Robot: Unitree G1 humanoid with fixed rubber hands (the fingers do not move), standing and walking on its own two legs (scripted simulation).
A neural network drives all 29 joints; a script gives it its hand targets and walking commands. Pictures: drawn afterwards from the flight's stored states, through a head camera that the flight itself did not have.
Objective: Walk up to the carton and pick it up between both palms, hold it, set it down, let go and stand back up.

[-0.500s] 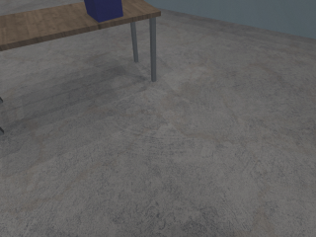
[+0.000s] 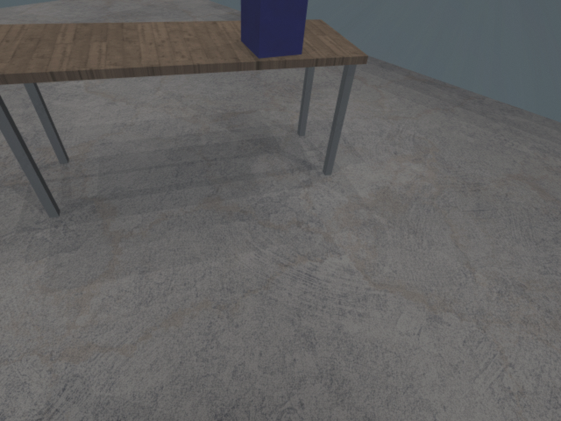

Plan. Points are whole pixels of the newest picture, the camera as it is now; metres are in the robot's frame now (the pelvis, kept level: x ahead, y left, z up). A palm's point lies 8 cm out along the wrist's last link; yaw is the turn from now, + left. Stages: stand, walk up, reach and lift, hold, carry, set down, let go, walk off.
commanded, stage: walk up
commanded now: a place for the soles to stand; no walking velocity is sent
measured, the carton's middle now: (272, 16) +1.61 +0.05 +0.07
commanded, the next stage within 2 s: none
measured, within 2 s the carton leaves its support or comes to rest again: neither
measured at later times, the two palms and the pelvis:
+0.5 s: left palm (152, 312) +0.33 +0.23 -0.08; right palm out of the picture +0.15 -0.29 -0.14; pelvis +0.20 -0.02 -0.01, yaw -5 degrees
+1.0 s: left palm (156, 291) +0.42 +0.25 -0.15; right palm (396, 234) +0.55 -0.26 -0.09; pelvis +0.42 -0.01 -0.02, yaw +2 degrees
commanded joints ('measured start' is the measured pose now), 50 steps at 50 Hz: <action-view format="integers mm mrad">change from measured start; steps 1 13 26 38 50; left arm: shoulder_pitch -92 -114 174 -83 -118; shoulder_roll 60 115 354 222 196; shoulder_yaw -27 3 87 6 -19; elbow -158 -356 -408 -391 -500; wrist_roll -22 -33 -17 -16 -31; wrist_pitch -8 30 -29 -69 27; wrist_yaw -31 -84 -16 -9 -45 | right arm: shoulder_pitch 378 41 137 -10 153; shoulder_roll -186 -254 -177 -139 -332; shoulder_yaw -60 9 52 26 -29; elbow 9 -87 -211 -289 -301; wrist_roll -14 -1 8 16 27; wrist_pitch -30 -64 -10 -6 -31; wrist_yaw -25 -42 -6 42 -47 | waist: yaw -195 -38 84 -21 -133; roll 359 168 -290 -101 163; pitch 65 133 -112 112 83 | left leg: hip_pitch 580 67 -343 -182 308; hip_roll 37 223 -111 46 303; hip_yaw -198 -270 4 -70 -666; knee -178 -552 630 200 -511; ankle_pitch -343 -476 -323 19 -513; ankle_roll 83 255 36 -1 262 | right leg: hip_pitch -735 -632 86 -267 -805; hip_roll -32 -125 -421 -326 -68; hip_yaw -22 160 933 240 164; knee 406 455 -403 -374 821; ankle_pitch -14 200 -446 96 99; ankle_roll -85 32 -252 -232 0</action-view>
